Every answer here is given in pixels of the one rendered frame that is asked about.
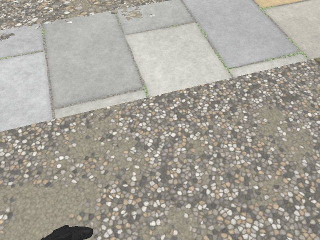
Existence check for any left robot hand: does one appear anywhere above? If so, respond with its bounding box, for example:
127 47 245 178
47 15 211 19
41 225 93 240

